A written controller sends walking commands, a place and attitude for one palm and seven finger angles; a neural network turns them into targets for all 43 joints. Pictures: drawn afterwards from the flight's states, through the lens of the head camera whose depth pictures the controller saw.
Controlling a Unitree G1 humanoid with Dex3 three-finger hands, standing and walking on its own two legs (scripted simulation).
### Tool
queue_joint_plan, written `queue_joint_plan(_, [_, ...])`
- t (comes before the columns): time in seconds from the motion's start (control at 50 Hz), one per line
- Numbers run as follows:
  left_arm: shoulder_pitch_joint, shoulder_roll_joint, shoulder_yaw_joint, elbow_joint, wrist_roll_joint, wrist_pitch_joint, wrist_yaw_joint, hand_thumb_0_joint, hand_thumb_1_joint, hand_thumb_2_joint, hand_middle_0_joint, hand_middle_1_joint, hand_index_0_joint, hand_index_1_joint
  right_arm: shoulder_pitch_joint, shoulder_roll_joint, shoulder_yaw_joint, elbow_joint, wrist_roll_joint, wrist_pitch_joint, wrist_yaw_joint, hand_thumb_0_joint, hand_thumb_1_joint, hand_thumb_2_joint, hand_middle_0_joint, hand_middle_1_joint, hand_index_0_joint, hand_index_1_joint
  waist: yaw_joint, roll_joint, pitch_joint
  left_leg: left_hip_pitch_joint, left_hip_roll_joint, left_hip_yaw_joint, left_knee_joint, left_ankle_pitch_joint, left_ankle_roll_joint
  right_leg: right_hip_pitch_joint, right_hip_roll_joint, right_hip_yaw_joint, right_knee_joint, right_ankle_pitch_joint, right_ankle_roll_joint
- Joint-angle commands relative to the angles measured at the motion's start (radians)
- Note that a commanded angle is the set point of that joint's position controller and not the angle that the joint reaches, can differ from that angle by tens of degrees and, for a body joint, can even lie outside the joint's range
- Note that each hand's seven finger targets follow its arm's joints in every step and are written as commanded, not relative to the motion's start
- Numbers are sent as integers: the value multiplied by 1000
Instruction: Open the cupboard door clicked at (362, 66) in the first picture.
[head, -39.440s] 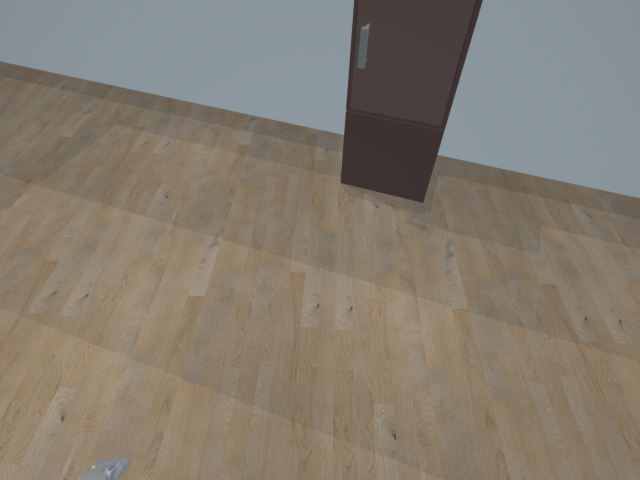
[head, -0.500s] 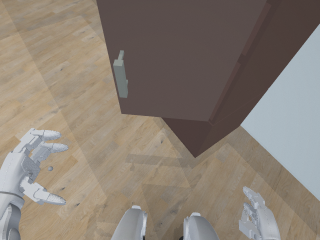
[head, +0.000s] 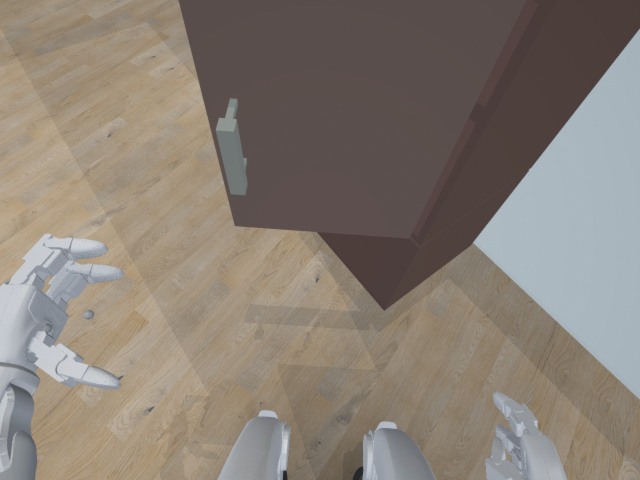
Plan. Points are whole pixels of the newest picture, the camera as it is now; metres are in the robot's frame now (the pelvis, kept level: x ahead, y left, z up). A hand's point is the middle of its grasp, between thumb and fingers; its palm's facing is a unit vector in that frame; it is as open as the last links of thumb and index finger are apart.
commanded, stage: raise the hand with hooked fingers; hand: left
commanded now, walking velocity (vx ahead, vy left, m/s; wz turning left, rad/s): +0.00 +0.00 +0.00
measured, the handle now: (235, 148) +0.55 +0.17 +0.03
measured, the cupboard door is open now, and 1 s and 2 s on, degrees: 50 50 50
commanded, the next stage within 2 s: move the hooked fingers beside the handle in 0.20 s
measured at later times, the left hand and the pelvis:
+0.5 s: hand (108, 296) +0.30 +0.26 +0.04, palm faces +0.02 -1.00 -0.04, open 14.0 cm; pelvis +0.00 -0.01 +0.00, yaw +0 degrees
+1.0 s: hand (143, 246) +0.37 +0.25 +0.03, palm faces +0.00 -1.00 -0.02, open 14.0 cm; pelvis +0.00 +0.00 +0.00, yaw -1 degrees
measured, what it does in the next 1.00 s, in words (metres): stands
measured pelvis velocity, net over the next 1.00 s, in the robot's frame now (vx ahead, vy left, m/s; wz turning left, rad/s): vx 0.00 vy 0.00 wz -0.02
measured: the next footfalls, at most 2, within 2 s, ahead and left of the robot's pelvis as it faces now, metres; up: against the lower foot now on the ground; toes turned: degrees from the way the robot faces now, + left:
none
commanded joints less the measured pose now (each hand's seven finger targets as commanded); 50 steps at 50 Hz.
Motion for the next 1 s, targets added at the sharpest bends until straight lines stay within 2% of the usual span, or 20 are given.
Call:
queue_joint_plan(0.0, [-118, 239, 91, -206, -19, -60, -7, 0, -500, 300, -300, -1200, -300, -1200, 11, -165, -76, -132, 5, -44, -9, 0, -900, -900, 200, 300, 200, 300, 13, 102, -328, 325, 9, -46, -218, 333, -29, 113, 30, -11, -136, 177, -44])
queue_joint_plan(0.06, [-112, 251, 101, -212, -24, -52, -17, 0, -500, 300, -300, -1200, -300, -1200, 12, -162, -73, -132, 4, -40, -9, 0, -900, -900, 200, 300, 200, 300, 18, 106, -344, 329, 9, -41, -208, 384, -29, 139, 32, -10, -135, 217, -46])
queue_joint_plan(0.12, [-108, 238, 105, -204, -33, -52, -14, 0, -500, 300, -300, -1200, -300, -1200, 5, -159, -75, -133, 5, -37, -9, 0, -900, -900, 200, 300, 200, 300, 13, 71, -325, 303, 6, -36, -202, 343, -23, 141, 30, -8, -142, 207, -41])
queue_joint_plan(0.18, [-120, 235, 103, -185, -33, -52, -13, 0, -500, 300, -300, -1200, -300, -1200, 5, -159, -72, -131, 5, -33, -10, 0, -900, -900, 200, 300, 200, 300, 12, 77, -320, 290, 5, -33, -197, 335, -22, 138, 32, -6, -137, 205, -42])
queue_joint_plan(0.3, [-148, 204, 59, -193, -23, -47, -18, 0, -500, 300, -300, -1200, -300, -1200, 3, -158, -72, -138, 6, -29, -10, 0, -900, -900, 200, 300, 200, 300, 0, 75, -323, 296, 4, -31, -192, 332, -18, 137, 30, -3, -141, 212, -40])
queue_joint_plan(0.4, [-330, 242, 63, -130, 0, -58, -5, 0, -500, 300, -300, -1200, -300, -1200, 8, -165, -66, -105, 4, -26, -25, 0, -900, -900, 200, 300, 200, 300, -25, 70, -291, 251, 6, -33, -174, 249, -12, 92, 29, 7, -136, 151, -43])
queue_joint_plan(0.44, [-373, 249, 57, -142, 3, -61, 1, 0, -500, 300, -300, -1200, -300, -1200, 7, -163, -64, -104, 1, -29, -29, 0, -900, -900, 200, 300, 200, 300, -21, 101, -315, 263, 6, -32, -172, 251, -12, 97, 30, 11, -134, 148, -48])
queue_joint_plan(0.52, [-377, 264, 59, -101, 24, -41, 6, 0, -500, 300, -300, -1200, -300, -1200, 10, -162, -64, -102, 3, -15, -27, 0, -900, -900, 200, 300, 200, 300, -7, 107, -368, 292, 8, -27, -184, 283, -12, 126, 23, 16, -142, 176, -43])
queue_joint_plan(0.56, [-372, 294, 90, -72, 24, -26, 10, 0, -500, 300, -300, -1200, -300, -1200, 14, -162, -61, -103, 3, -4, -24, 0, -900, -900, 200, 300, 200, 300, 5, 105, -386, 285, 8, -20, -183, 310, -12, 158, 24, 19, -142, 204, -44])
queue_joint_plan(0.6, [-392, 330, 125, -31, 30, -15, 21, 0, -500, 300, -300, -1200, -300, -1200, 16, -162, -59, -98, 3, 9, -22, 0, -900, -900, 200, 300, 200, 300, 6, 83, -373, 252, 9, -16, -180, 314, -10, 177, 24, 22, -139, 222, -41])
queue_joint_plan(0.62, [-404, 309, 112, -5, 30, -9, 25, 0, -500, 300, -300, -1200, -300, -1200, 17, -158, -59, -99, 4, 14, -21, 0, -900, -900, 200, 300, 200, 300, -4, 62, -357, 233, 9, -12, -177, 296, -7, 174, 24, 25, -145, 214, -37])
queue_joint_plan(0.64, [-422, 328, 130, 6, 25, -15, 30, 0, -500, 300, -300, -1200, -300, -1200, 25, -160, -58, -97, 3, 15, -21, 0, -900, -900, 200, 300, 200, 300, -1, 50, -363, 224, 10, -14, -172, 310, -6, 188, 27, 24, -138, 226, -41])
queue_joint_plan(0.7, [-414, 275, 88, 1, 33, -29, 33, 0, -500, 300, -300, -1200, -300, -1200, 35, -157, -65, -99, 3, 24, -12, 0, -900, -900, 200, 300, 200, 300, -2, 88, -390, 272, 12, -10, -181, 348, -11, 174, 26, 22, -138, 256, -39])
queue_joint_plan(0.74, [-452, 248, 51, 26, 37, -35, 31, 0, -500, 300, -300, -1200, -300, -1200, 47, -161, -64, -90, 3, 26, -9, 0, -900, -900, 200, 300, 200, 300, -26, 68, -364, 271, 15, -14, -178, 346, -9, 151, 31, 16, -140, 253, -41])
queue_joint_plan(0.78, [-508, 262, 51, 56, 52, -42, 33, 0, -500, 300, -300, -1200, -300, -1200, 58, -168, -69, -70, 3, 35, -10, 0, -900, -900, 200, 300, 200, 300, -40, 54, -350, 265, 20, -19, -176, 333, -9, 130, 30, 17, -140, 245, -38])
queue_joint_plan(0.82, [-531, 247, 34, 65, 61, -49, 37, 0, -500, 300, -300, -1200, -300, -1200, 61, -168, -71, -68, 2, 39, -9, 0, -900, -900, 200, 300, 200, 300, -40, 63, -354, 274, 17, -22, -182, 325, -10, 119, 28, 14, -141, 227, -39])
queue_joint_plan(0.86, [-553, 274, 59, 57, 62, -65, 42, 0, -500, 300, -300, -1200, -300, -1200, 71, -170, -73, -59, -1, 43, -11, 0, -900, -900, 200, 300, 200, 300, -32, 76, -400, 309, 21, -24, -179, 361, -13, 126, 29, 16, -136, 249, -41])
queue_joint_plan(0.9, [-570, 280, 64, 58, 67, -76, 53, 0, -500, 300, -300, -1200, -300, -1200, 68, -167, -73, -58, -3, 50, -9, 0, -900, -900, 200, 300, 200, 300, -32, 69, -404, 309, 19, -25, -181, 371, -14, 136, 27, 15, -134, 256, -40])
queue_joint_plan(0.94, [-590, 308, 84, 59, 72, -88, 66, 0, -500, 300, -300, -1200, -300, -1200, 75, -166, -71, -55, -5, 54, -8, 0, -900, -900, 200, 300, 200, 300, -26, 92, -405, 320, 21, -26, -181, 390, -17, 132, 31, 14, -129, 261, -45])
queue_joint_plan(0.98, [-631, 294, 63, 62, 89, -95, 81, 0, -500, 300, -300, -1200, -300, -1200, 73, -163, -69, -47, -7, 63, -4, 0, -900, -900, 200, 300, 200, 300, -28, 132, -412, 352, 23, -35, -188, 402, -26, 106, 28, 10, -126, 252, -45])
